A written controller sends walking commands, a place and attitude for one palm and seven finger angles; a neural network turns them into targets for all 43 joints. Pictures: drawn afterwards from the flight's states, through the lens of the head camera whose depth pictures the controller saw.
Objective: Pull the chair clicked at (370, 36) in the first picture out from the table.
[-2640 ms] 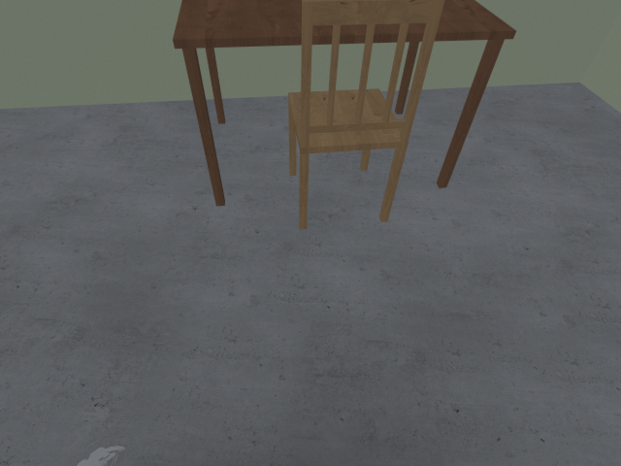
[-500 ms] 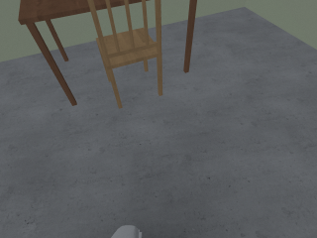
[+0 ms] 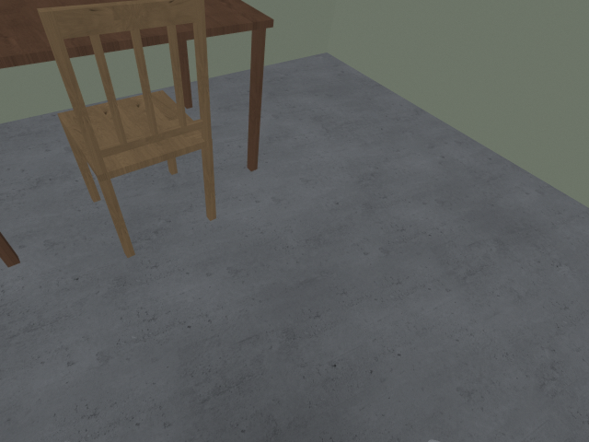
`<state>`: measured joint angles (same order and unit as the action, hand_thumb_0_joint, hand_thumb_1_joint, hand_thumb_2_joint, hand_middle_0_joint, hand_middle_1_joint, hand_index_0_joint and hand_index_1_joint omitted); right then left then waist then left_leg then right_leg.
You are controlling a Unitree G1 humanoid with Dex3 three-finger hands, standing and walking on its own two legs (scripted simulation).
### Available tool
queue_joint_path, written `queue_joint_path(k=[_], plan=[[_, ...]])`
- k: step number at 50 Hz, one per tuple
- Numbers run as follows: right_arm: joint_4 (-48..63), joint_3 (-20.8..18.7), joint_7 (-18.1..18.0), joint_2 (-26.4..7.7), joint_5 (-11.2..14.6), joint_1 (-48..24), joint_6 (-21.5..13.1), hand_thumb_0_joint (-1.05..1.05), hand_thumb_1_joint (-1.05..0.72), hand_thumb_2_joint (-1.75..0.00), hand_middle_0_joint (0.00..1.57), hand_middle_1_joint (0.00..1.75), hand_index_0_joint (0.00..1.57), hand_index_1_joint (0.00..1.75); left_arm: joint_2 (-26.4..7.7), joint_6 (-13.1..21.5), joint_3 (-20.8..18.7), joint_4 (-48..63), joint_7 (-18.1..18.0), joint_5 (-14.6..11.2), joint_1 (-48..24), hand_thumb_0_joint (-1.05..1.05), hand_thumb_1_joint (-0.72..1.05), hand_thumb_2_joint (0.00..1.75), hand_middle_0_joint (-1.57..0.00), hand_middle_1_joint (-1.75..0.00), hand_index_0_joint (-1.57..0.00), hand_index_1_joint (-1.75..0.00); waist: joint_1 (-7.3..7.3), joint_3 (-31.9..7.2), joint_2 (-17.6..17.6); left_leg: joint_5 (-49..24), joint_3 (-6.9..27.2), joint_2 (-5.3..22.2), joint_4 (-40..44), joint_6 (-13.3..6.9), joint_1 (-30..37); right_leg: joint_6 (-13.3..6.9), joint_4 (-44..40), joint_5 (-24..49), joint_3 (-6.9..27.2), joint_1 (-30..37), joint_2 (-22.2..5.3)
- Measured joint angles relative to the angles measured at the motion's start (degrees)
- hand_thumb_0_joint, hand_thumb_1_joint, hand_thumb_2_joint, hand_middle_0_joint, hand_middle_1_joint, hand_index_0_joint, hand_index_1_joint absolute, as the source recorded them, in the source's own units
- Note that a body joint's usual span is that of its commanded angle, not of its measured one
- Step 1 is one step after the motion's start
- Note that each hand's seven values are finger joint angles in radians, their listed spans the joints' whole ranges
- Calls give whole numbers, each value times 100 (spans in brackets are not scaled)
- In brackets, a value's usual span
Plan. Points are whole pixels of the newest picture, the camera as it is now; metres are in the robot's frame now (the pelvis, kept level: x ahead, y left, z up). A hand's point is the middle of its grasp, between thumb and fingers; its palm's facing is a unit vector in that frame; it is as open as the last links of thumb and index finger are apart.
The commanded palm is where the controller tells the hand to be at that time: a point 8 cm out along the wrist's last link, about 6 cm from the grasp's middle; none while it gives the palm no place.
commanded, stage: walk to a spot facing it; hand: left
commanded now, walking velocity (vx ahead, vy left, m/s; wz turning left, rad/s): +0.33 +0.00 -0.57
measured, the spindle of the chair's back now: (145, 86) +1.02 +0.53 -0.09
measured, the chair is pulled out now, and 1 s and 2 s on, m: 0.00 0.00 0.00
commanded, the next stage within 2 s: turn to face it in 1.66 s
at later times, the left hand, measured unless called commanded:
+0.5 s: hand (242, 332) +0.35 +0.11 -0.20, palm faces -0.36 -0.93 -0.07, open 7.4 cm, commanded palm none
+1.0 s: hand (225, 259) +0.52 +0.18 -0.20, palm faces -0.40 -0.90 -0.19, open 7.4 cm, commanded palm none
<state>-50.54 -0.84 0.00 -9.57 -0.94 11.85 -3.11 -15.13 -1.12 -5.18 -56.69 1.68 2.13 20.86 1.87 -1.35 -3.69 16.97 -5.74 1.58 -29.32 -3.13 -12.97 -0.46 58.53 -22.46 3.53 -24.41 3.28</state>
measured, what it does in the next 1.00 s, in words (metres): walks ahead, turning right: right foot, then left foot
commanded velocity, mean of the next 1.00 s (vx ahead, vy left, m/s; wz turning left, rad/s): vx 0.35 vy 0.00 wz -0.38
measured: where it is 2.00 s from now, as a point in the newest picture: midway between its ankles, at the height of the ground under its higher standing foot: (351, 312)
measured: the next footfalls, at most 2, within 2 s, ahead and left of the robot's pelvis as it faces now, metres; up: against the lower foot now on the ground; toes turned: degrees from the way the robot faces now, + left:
right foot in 0.50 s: +0.28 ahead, -0.07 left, +0.00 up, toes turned -26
left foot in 0.90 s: +0.59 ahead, +0.07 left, +0.00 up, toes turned -15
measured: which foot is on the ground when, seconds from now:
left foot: down 0.00-0.50, up 0.52-0.88, down 0.90-1.00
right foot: up 0.00-0.48, down 0.50-0.90, up 0.92-1.00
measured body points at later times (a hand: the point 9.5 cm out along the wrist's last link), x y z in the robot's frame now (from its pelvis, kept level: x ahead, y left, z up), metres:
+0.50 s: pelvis +0.20 +0.00 -0.02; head +0.24 +0.03 +0.42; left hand +0.37 +0.16 -0.19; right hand -0.03 -0.12 -0.13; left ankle +0.01 +0.08 -0.71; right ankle +0.24 -0.05 -0.73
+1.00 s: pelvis +0.46 +0.00 -0.02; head +0.48 +0.01 +0.43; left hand +0.54 +0.23 -0.18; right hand +0.44 -0.26 -0.14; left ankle +0.55 +0.08 -0.74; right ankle +0.30 -0.06 -0.65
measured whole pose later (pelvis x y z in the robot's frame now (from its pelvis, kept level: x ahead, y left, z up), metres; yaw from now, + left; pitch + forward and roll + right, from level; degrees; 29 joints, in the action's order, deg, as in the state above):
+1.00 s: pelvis +0.46 +0.00 -0.02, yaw -28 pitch -1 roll +0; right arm -54.3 -1.7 0.6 -9.6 -2.1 9.4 -4.7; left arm -12.2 1.2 -3.8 -62.2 0.3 1.1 20.4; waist 1.0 3.0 -2.5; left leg 15.4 -11.4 7.2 -37.1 -0.5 -20.0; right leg -2.0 68.1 -26.7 -0.5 -18.4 -0.6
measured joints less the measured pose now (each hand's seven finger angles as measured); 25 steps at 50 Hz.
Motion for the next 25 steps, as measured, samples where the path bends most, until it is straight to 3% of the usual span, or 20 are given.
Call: queue_joint_path(k=[3, 7, 12, 18, 21, 23, 25], plan=[[-208, 30, -46, 79, 12, 417, -47, 0, -91, -90, 20, 30, 20, 30, -124, -7, -75, 120, 56, 33, -233, 1, 91, 90, -20, -30, -20, -30, -46, 6, -13, -67, -221, 53, 509, 0, 480, 85, 774, 727, -272, -607, -259], [-545, 25, -136, 115, 40, 943, -85, 0, -91, -90, 20, 30, 20, 30, -128, -41, -117, 261, 44, 38, -518, 1, 91, 90, -20, -30, -20, -30, -114, 74, 17, 20, -539, 40, 867, -25, 922, 132, 1244, 1387, -220, -1221, -457], [-947, 34, -206, 187, 40, 1544, -106, 0, -91, -90, 20, 30, 20, 30, 17, -129, -81, 261, 24, 23, -792, 1, 92, 90, -19, -30, -19, -30, -253, 166, 57, 307, -912, -19, 1049, -49, 1325, 133, 1349, 1704, -284, -1622, -539], [-1301, 90, -239, 354, -24, 2057, -118, 1, -91, -90, 20, 30, 20, 30, 309, -155, 88, 166, 63, 4, -1196, 1, 92, 90, -19, -30, -19, -30, -487, 400, 127, 679, -1258, -32, 1247, 10, 1841, -44, 40, 1541, -900, -1356, -495], [-1419, 107, -218, 445, -34, 2201, -72, 1, -91, -90, 20, 30, 20, 30, 438, -91, 192, 169, 65, -9, -1418, 1, 91, 90, -19, -30, -19, -30, -562, 552, 151, 932, -1456, 39, 1077, 132, 2045, -263, -1038, 1162, -1317, -900, -265], [-1487, 101, -199, 497, -17, 2273, -21, 1, -91, -90, 20, 30, 20, 30, 492, -7, 232, 175, 48, -11, -1480, 1, 91, 90, -19, -30, -20, -30, -558, 596, 102, 1053, -1618, 109, 562, 264, 2058, -433, -1587, 947, -1542, -481, -61], [-1515, 86, -163, 537, 30, 2396, 30, 1, -91, -90, 20, 30, 20, 30, 524, 129, 276, 194, 40, 2, -1428, 1, 91, 90, -20, -30, -20, -30, -536, 546, 22, 1010, -1633, 260, -747, 397, 1720, -691, -2193, 1020, -1673, 159, 25]])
